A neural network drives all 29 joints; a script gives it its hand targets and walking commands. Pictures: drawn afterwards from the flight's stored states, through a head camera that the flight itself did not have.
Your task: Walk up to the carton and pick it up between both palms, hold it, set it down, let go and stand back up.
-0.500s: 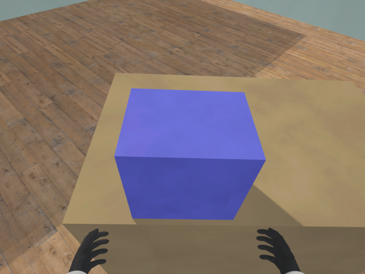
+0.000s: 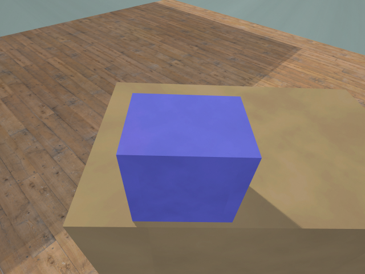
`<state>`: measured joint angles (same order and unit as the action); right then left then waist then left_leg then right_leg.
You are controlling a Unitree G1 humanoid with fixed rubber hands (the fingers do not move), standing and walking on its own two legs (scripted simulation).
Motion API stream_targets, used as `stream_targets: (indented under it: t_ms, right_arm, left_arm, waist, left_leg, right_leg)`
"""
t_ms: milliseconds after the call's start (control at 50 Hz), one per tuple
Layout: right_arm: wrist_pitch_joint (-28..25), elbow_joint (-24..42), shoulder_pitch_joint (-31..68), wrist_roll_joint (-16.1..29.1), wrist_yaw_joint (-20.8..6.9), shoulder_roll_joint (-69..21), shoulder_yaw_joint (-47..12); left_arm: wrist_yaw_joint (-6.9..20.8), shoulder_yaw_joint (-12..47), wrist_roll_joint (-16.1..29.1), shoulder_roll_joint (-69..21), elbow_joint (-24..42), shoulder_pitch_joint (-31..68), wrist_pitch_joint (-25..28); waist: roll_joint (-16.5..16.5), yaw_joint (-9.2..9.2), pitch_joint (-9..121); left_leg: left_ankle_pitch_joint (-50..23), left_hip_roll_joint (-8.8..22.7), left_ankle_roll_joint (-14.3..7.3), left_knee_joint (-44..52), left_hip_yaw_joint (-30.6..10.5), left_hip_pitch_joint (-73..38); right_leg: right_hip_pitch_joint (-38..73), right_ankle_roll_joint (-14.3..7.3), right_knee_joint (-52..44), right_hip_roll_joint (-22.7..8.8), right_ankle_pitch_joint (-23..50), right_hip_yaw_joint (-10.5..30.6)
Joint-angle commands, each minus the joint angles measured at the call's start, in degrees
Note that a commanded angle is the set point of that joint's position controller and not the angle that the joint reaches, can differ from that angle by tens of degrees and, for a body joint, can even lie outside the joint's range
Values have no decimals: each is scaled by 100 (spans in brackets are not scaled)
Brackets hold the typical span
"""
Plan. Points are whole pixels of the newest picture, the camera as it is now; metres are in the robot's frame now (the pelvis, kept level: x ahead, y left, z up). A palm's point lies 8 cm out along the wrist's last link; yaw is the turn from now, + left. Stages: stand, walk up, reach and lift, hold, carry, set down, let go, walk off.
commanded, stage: stand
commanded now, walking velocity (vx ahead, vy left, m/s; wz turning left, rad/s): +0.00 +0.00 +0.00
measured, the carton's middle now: (184, 160) +0.41 -0.01 +0.01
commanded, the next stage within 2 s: none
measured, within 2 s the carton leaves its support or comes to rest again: neither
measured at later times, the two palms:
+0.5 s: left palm out of the picture +0.01 +0.29 -0.11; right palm out of the picture +0.00 -0.28 -0.11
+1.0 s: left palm out of the picture -0.02 +0.29 -0.12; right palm out of the picture -0.01 -0.29 -0.11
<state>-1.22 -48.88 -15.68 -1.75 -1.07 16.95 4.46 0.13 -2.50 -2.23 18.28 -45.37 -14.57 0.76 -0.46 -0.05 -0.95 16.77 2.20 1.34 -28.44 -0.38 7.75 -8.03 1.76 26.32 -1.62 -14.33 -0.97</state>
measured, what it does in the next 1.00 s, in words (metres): shifts its weight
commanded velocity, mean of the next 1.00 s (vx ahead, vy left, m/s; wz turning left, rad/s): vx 0.00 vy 0.00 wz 0.00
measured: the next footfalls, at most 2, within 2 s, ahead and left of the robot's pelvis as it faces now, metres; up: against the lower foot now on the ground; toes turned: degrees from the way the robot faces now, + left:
none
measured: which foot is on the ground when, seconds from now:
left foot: down 0.00-1.00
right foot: down 0.00-1.00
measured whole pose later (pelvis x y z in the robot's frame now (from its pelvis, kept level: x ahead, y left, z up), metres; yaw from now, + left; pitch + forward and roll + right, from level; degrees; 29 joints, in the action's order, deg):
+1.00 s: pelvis -0.06 +0.00 +0.00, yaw +1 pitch -5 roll +0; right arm -0.7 -57.1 -14.7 -0.8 -0.8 18.4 2.2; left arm 0.4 -1.9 -0.9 19.7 -55.3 -14.7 0.8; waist -0.6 0.3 -3.8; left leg 9.9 1.3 1.4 -25.2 -1.8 10.3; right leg -10.0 1.0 23.5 -2.3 -8.7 -2.2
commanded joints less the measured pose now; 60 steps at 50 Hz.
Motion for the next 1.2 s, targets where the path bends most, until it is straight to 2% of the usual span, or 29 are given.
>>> stream_targets:
  t_ms: [0,60,80,200,240,280,320,360,440,460,500,520,560,620,660,680,740,840,900,920,940,960,980,1000,1080,1100,1140,1160,1180]
  right_arm:
    - [-160,483,207,50,48,1076,230]
    - [-164,331,310,50,33,1235,191]
    - [-160,269,259,61,30,1386,239]
    - [-65,-198,148,94,59,1243,60]
    - [-68,-220,102,132,52,1277,23]
    - [-44,-246,64,71,69,1343,16]
    - [-77,-333,86,59,67,1392,36]
    - [-65,-369,77,75,75,1476,79]
    - [-83,-405,201,82,61,1439,57]
    - [-117,-409,142,98,94,1394,52]
    - [-132,-469,101,84,60,1353,52]
    - [-99,-523,174,99,53,1401,45]
    - [-58,-424,398,64,65,1277,1]
    - [-17,-393,474,55,72,1424,41]
    - [-30,-443,160,98,54,1367,44]
    - [-59,-406,342,95,40,1306,23]
    - [-34,-427,139,98,53,1251,5]
    - [-17,-418,290,55,40,1474,60]
    - [-56,-439,112,89,91,1370,59]
    - [-60,-487,9,82,68,1436,35]
    - [-78,-446,72,133,90,1251,16]
    - [-65,-511,-38,98,92,1346,21]
    - [-57,-444,64,115,104,1364,13]
    - [-66,-415,200,77,89,1508,40]
    - [-74,-407,91,114,103,1385,12]
    - [-73,-359,234,97,113,1441,25]
    - [-104,-366,367,100,109,1550,28]
    - [-121,-337,401,122,117,1379,-14]
    - [-107,-377,409,112,140,1404,-27]
  left_arm:
    - [-8,-142,15,845,480,428,248]
    - [-42,-194,47,1096,318,493,233]
    - [-61,-180,58,1134,265,577,223]
    - [-65,-157,95,1225,-196,300,165]
    - [-47,-76,113,1105,-205,256,165]
    - [-38,-131,117,1257,-302,83,165]
    - [-71,-81,81,1232,-321,311,161]
    - [-68,-104,107,1229,-350,330,177]
    - [-66,-103,143,1258,-436,249,208]
    - [-54,-132,109,1307,-444,351,198]
    - [-53,-152,114,1291,-564,268,194]
    - [-29,-75,156,1037,-539,122,172]
    - [-60,-156,118,1261,-523,144,153]
    - [-50,-131,103,1182,-409,347,169]
    - [-45,-94,159,1235,-511,54,181]
    - [-67,-154,133,1301,-510,174,155]
    - [-57,-195,133,1388,-539,144,151]
    - [-30,-168,113,1287,-528,145,139]
    - [-29,-161,110,1266,-506,321,135]
    - [-48,-229,165,1410,-593,48,114]
    - [-42,-221,133,1326,-598,112,115]
    - [-26,-184,148,1208,-625,-66,112]
    - [-26,-236,120,1409,-600,183,146]
    - [-49,-252,162,1325,-563,73,160]
    - [-80,-243,171,1341,-606,32,141]
    - [-69,-265,191,1462,-558,247,156]
    - [-44,-239,160,1378,-506,323,211]
    - [-30,-198,168,1358,-578,336,206]
    - [-15,-232,168,1284,-577,366,201]
  waist:
    - [128,-46,-133]
    - [-217,1,-117]
    - [263,-41,-37]
    - [-75,-42,-290]
    - [248,-83,-408]
    - [257,-24,-535]
    - [-163,-100,-306]
    - [94,-36,-364]
    - [182,30,-501]
    - [-39,-61,-585]
    - [85,-71,-495]
    - [79,36,-664]
    - [399,34,-483]
    - [217,83,-482]
    - [-144,50,-575]
    - [-136,39,-557]
    - [298,-71,-472]
    - [-151,97,-540]
    - [34,-92,-445]
    - [119,35,-576]
    - [289,-47,-612]
    - [69,77,-511]
    - [-28,-39,-698]
    - [384,126,-344]
    - [-47,32,-366]
    - [141,17,-605]
    - [56,49,-267]
    - [171,-63,-238]
    - [101,31,-193]
  left_leg:
    - [-1159,375,-204,729,-284,307]
    - [-1035,357,-215,883,-435,414]
    - [-1126,403,-187,867,-404,200]
    - [-459,320,-235,1143,-476,367]
    - [-341,253,-189,1112,-378,501]
    - [-219,283,-193,1130,-448,592]
    - [-365,253,-181,1168,-469,274]
    - [-372,319,-186,1148,-532,467]
    - [53,333,-174,1219,-526,684]
    - [-102,264,-187,1200,-502,625]
    - [104,272,-184,1244,-562,659]
    - [396,349,-207,1304,-631,824]
    - [391,347,-233,1346,-675,784]
    - [836,341,-228,1367,-720,1024]
    - [533,330,-265,1267,-729,809]
    - [478,294,-240,1222,-651,675]
    - [368,254,-207,1161,-570,639]
    - [658,270,-243,1231,-644,797]
    - [300,288,-231,1095,-521,539]
    - [679,291,-216,1167,-616,860]
    - [597,295,-207,1170,-643,792]
    - [585,299,-231,1136,-639,860]
    - [506,368,-297,1243,-745,864]
    - [662,382,-319,1227,-761,896]
    - [164,369,-265,1174,-668,591]
    - [-177,368,-227,1117,-627,659]
    - [-290,378,-297,1058,-690,556]
    - [-325,411,-277,1009,-598,416]
    - [-309,326,-240,1102,-639,549]
  right_leg:
    - [-7,-163,-596,-422,729,244]
    - [170,-168,-592,-409,624,217]
    - [87,-211,-648,-466,604,303]
    - [114,-195,-920,-443,0,259]
    - [130,-198,-957,-467,-23,373]
    - [95,-231,-928,-523,-159,430]
    - [-34,-217,-975,-425,-282,336]
    - [129,-241,-944,-495,-28,323]
    - [83,-224,-1017,-505,-327,297]
    - [-48,-215,-1029,-460,-319,360]
    - [8,-192,-965,-477,-488,345]
    - [-109,-211,-993,-443,-594,272]
    - [-41,-237,-954,-422,-615,308]
    - [-84,-251,-1048,-444,-894,294]
    - [-242,-269,-1121,-510,-978,405]
    - [-403,-333,-1239,-561,-1384,469]
    - [-363,-290,-1173,-510,-1219,452]
    - [-337,-328,-1107,-432,-1298,362]
    - [-476,-303,-1192,-531,-1291,452]
    - [-476,-326,-1200,-478,-1345,521]
    - [-386,-359,-1190,-584,-1335,587]
    - [-226,-339,-1096,-520,-1154,479]
    - [-438,-338,-1093,-529,-1032,486]
    - [-130,-325,-1006,-520,-942,463]
    - [-203,-332,-1064,-575,-794,454]
    - [-258,-336,-1036,-584,-703,560]
    - [-37,-353,-1048,-558,-484,428]
    - [-129,-346,-1077,-604,-350,497]
    - [79,-337,-948,-539,-455,399]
